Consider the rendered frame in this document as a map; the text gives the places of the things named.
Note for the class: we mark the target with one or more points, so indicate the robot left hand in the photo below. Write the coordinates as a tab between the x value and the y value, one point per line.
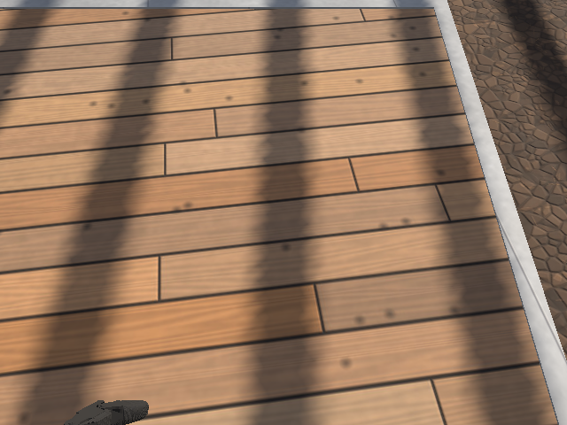
111	413

